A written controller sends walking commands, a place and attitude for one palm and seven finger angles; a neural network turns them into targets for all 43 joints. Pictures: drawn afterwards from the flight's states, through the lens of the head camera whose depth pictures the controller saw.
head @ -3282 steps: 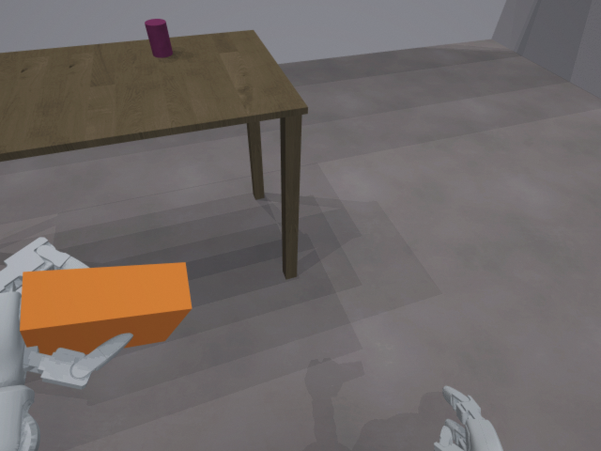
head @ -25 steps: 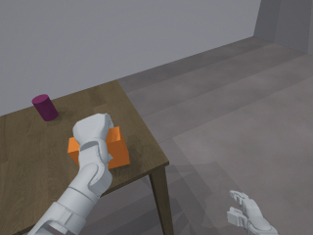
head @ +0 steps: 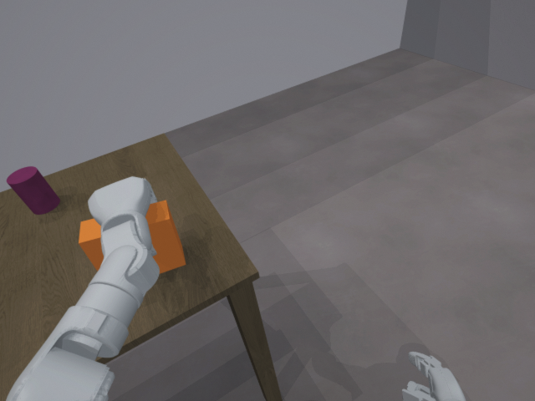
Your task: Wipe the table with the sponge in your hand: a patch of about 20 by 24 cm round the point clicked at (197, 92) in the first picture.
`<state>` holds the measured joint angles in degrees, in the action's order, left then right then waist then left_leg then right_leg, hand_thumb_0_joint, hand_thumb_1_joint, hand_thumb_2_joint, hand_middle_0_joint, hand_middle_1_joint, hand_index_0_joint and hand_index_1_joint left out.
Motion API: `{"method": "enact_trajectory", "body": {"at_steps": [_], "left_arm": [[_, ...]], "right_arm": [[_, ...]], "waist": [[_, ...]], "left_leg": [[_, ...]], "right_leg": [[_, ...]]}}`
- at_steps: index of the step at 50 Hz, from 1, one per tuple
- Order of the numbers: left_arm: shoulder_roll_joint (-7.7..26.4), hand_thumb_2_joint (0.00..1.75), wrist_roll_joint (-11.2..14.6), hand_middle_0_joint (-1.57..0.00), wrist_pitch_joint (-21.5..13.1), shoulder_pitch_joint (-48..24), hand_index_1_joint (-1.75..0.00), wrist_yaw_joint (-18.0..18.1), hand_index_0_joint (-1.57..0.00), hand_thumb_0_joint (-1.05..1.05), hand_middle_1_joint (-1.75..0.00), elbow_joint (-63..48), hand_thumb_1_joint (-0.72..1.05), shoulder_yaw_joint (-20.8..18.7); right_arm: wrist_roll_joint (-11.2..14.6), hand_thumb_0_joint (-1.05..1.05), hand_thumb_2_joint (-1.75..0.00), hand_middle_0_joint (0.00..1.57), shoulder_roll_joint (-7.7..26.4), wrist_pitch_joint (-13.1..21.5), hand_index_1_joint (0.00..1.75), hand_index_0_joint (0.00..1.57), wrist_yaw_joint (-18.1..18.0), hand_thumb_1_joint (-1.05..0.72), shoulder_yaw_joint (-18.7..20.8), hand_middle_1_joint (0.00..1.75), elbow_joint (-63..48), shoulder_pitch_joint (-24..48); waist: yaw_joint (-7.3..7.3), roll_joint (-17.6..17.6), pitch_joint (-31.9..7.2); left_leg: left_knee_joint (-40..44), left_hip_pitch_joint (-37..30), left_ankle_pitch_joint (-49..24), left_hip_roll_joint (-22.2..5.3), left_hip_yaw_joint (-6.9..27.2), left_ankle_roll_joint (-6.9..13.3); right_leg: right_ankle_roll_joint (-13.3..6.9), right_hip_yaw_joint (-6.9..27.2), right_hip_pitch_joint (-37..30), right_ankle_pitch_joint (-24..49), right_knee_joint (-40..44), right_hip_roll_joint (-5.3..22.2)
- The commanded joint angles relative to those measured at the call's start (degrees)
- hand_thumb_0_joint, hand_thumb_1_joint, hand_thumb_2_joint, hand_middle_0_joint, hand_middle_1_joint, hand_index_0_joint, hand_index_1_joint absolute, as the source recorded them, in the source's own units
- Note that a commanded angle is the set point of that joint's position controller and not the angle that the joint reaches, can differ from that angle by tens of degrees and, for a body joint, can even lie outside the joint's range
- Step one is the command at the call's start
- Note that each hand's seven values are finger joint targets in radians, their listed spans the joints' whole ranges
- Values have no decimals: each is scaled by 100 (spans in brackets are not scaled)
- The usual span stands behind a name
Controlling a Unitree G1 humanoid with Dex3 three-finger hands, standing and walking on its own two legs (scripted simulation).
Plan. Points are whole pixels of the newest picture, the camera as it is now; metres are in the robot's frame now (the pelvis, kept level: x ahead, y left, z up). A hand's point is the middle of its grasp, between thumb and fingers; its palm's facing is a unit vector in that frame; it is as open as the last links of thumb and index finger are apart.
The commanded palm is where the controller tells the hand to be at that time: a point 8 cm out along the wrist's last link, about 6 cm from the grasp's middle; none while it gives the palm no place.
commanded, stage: wipe forward along the third lane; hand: left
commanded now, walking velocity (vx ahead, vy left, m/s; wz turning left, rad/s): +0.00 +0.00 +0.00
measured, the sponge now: (141, 254) +0.35 +0.25 +0.04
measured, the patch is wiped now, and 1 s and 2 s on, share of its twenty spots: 1.00 1.00 1.00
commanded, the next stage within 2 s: wipe back along the third lane in 0.92 s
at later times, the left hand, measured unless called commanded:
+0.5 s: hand (127, 207) +0.40 +0.27 +0.11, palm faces -0.05 -0.05 -1.00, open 9.3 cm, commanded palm +0.39 +0.30 +0.14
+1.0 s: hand (118, 190) +0.44 +0.31 +0.11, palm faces -0.11 -0.03 -0.99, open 9.3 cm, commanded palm +0.43 +0.32 +0.15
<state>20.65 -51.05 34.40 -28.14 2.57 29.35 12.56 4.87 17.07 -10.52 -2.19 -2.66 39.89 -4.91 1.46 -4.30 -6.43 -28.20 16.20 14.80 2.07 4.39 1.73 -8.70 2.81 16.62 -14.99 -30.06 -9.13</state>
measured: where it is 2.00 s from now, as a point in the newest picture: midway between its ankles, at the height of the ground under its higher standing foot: outside the picture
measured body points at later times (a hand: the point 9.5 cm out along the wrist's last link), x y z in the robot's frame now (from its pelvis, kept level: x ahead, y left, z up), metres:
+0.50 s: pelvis +0.00 -0.01 +0.00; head +0.01 -0.05 +0.44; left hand +0.40 +0.27 +0.16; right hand +0.14 -0.26 -0.14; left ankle +0.01 +0.15 -0.73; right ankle +0.00 -0.01 -0.73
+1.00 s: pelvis +0.01 +0.01 +0.00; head +0.04 -0.03 +0.45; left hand +0.45 +0.30 +0.17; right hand +0.12 -0.26 -0.14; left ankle +0.01 +0.15 -0.73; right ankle -0.01 -0.01 -0.73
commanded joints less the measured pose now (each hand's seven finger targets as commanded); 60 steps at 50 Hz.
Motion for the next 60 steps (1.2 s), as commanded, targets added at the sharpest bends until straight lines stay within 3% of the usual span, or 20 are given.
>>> {"method": "enact_trajectory", "body": {"at_steps": [1, 3, 5, 8, 13, 19, 23, 25, 28, 30, 33, 35, 38, 40, 43, 45, 48, 50, 54, 60], "left_arm": [[1391, 130, -320, -120, -15, -1595, -160, 201, -120, 0, -160, 160, 10, -418], [1818, 130, -341, -120, -54, -1741, -160, 198, -120, 0, -160, 341, 10, -703], [1639, 130, -352, -120, -135, -1938, -160, 153, -120, 0, -160, 520, 10, -506], [1975, 130, -415, -120, -314, -2090, -160, 103, -120, 0, -160, 711, 10, -732], [2150, 130, -423, -120, -692, -2164, -160, 49, -120, 0, -160, 906, 10, -886], [2098, 130, -475, -120, -959, -2462, -160, 130, -120, 0, -160, 1144, 10, -813], [2357, 130, -440, -120, -1074, -2375, -160, 224, -120, 0, -160, 1284, 10, -1097], [2256, 130, -470, -120, -1094, -2509, -160, 241, -120, 0, -160, 1451, 10, -939], [2243, 130, -503, -120, -1126, -2863, -160, 221, -120, 0, -160, 1550, 10, -868], [2234, 130, -545, -120, -1160, -2948, -160, 251, -120, 0, -160, 1767, 10, -846], [2451, 130, -519, -120, -1217, -3026, -160, 251, -120, 0, -160, 1852, 10, -1031], [2336, 130, -550, -120, -1263, -3285, -160, 263, -120, 0, -160, 1988, 10, -827], [2468, 130, -605, -120, -1297, -3544, -160, 286, -120, 0, -160, 2176, 10, -901], [2461, 130, -633, -120, -1361, -3683, -160, 301, -120, 0, -160, 2265, 10, -837], [2611, 130, -570, -120, -1401, -3797, -160, 267, -120, 0, -160, 2352, 10, -964], [2778, 130, -585, -120, -1433, -3946, -160, 263, -120, 0, -160, 2481, 10, -991], [2664, 130, -568, -120, -1510, -3710, -160, 217, -120, 0, -160, 2439, 10, -1027], [2421, 130, -603, -120, -1542, -3676, -160, 205, -120, 0, -160, 2452, 10, -815], [1998, 130, -521, -120, -1626, -3149, -160, 254, -120, 0, -160, 2090, 10, -759], [1463, 130, -129, -120, -1242, -2393, -160, 481, -120, 0, -160, 1574, 10, -678]], "right_arm": [[-5, 0, -90, 20, 527, 355, 30, 20, -89, -90, 172, 30, -869, 1044], [-26, 0, -90, 20, 595, 345, 30, 20, -122, -90, 186, 30, -795, 967], [-11, 0, -90, 20, 555, 360, 30, 20, -139, -90, 167, 30, -798, 888], [-35, 0, -90, 20, 603, 370, 30, 20, -164, -90, 202, 30, -735, 764], [-38, 0, -90, 20, 590, 393, 30, 20, -153, -90, 214, 30, -748, 540], [-40, 0, -90, 20, 604, 402, 30, 20, -131, -90, 238, 30, -682, 316], [-66, 0, -90, 20, 632, 381, 30, 20, -125, -90, 260, 30, -632, 283], [-42, 0, -90, 20, 622, 371, 30, 20, -114, -90, 244, 30, -592, 200], [-33, 0, -90, 20, 640, 337, 30, 20, -117, -90, 251, 30, -556, 187], [-32, 0, -90, 20, 633, 357, 30, 20, -107, -90, 259, 30, -512, 61], [-50, 0, -90, 20, 670, 315, 30, 20, -98, -90, 258, 30, -495, 25], [-23, 0, -90, 20, 648, 310, 30, 20, -102, -90, 235, 30, -490, -19], [-41, 0, -90, 20, 685, 290, 30, 20, -105, -90, 257, 30, -437, -99], [-35, 0, -90, 20, 676, 293, 30, 20, -108, -90, 254, 30, -421, -197], [-42, 0, -90, 20, 715, 274, 30, 20, -92, -90, 269, 30, -395, -256], [-30, 0, -90, 20, 733, 277, 30, 20, -95, -90, 247, 30, -378, -331], [-49, 0, -90, 20, 732, 262, 30, 20, -58, -90, 292, 30, -417, -358], [-27, 0, -90, 20, 708, 256, 30, 20, -46, -90, 283, 30, -446, -394], [-42, 0, -90, 20, 668, 256, 30, 20, 22, -90, 345, 30, -510, -375], [13, 0, -90, 20, 635, 249, 30, 20, 106, -90, 355, 30, -528, 1]], "waist": [[-32, 1044, -652], [-23, 1045, -734], [-103, 1054, -665], [-86, 936, -902], [-94, 905, -1158], [-202, 911, -1055], [-119, 891, -1267], [-213, 971, -1122], [-243, 785, -1239], [-322, 877, -1139], [-268, 781, -1329], [-403, 816, -1114], [-423, 708, -1227], [-492, 772, -1326], [-468, 746, -1542], [-526, 758, -1488], [-409, 616, -1727], [-478, 642, -1554], [-316, 637, -1783], [-213, 1131, -1306]], "left_leg": [[61, 1023, -65, 260, -162, 93], [27, 1131, 5, 262, -123, 80], [22, 1188, 20, 259, -134, 97], [-65, 1290, 59, 264, -91, 89], [-134, 1468, 39, 271, -31, 104], [-110, 1476, 12, 273, -61, 155], [-183, 1621, 53, 282, -34, 129], [-175, 1687, 131, 279, -62, 135], [-98, 1579, -46, 279, -62, 171], [-139, 1544, -90, 264, -79, 186], [-98, 1548, -134, 256, -82, 175], [-97, 1625, -22, 255, -116, 184], [-53, 1503, -116, 236, -114, 204], [-104, 1535, -135, 237, -127, 209], [-90, 1536, -237, 234, -123, 197], [-119, 1658, -176, 229, -132, 190], [-89, 1481, -394, 240, -144, 197], [-67, 1463, -405, 244, -183, 218], [-25, 1102, -835, 249, -206, 244], [155, 936, -771, 268, -241, 249]], "right_leg": [[1134, 1412, -1261, 1259, 775, 1092], [1186, 1555, -1331, 1275, 772, 1112], [1220, 1472, -1272, 1246, 779, 1136], [1217, 1567, -1404, 1600, 698, 1183], [1309, 1542, -1577, 2033, 555, 1201], [1248, 1371, -1296, 1850, 597, 1142], [1326, 1533, -1544, 2295, 532, 1222], [1386, 1476, -1466, 2212, 556, 1230], [1175, 1322, -1329, 2064, 560, 1133], [1426, 1299, -1252, 2251, 584, 1160], [1167, 1252, -1397, 2358, 548, 1144], [1468, 1238, -1241, 2145, 621, 1168], [1151, 1120, -1125, 1976, 642, 1089], [1331, 1111, -1216, 2166, 612, 1136], [1193, 1085, -1396, 2551, 549, 1124], [1385, 1145, -1450, 2644, 542, 1174], [1181, 1067, -1575, 2938, 490, 1122], [1250, 980, -1467, 2896, 505, 1103], [1122, 807, -1581, 3327, 424, 1030], [1139, 724, -1529, 3176, 576, 982]]}}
